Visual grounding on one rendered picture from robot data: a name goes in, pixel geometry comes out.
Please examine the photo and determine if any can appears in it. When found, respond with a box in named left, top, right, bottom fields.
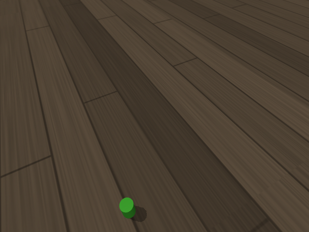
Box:
left=119, top=197, right=136, bottom=218

